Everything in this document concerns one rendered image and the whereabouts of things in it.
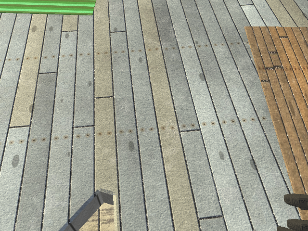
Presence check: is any right robot hand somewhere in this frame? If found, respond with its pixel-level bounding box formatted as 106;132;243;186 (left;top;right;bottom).
277;193;308;231

